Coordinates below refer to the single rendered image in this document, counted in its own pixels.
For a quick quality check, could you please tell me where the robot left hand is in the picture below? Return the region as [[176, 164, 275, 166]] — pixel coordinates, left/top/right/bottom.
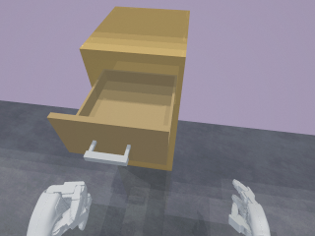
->
[[27, 181, 92, 236]]

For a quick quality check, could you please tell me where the drawer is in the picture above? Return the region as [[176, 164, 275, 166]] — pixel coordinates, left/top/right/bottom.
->
[[46, 69, 177, 165]]

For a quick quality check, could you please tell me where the robot right hand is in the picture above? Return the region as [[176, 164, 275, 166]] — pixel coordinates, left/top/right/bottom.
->
[[228, 179, 271, 236]]

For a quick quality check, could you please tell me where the handle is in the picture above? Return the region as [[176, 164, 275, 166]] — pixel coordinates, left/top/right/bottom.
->
[[84, 140, 131, 166]]

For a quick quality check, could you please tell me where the cabinet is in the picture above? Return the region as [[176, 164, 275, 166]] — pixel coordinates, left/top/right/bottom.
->
[[79, 6, 190, 171]]

